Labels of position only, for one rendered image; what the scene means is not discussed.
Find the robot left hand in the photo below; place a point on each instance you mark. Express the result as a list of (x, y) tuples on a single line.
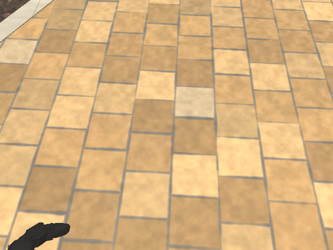
[(39, 234)]

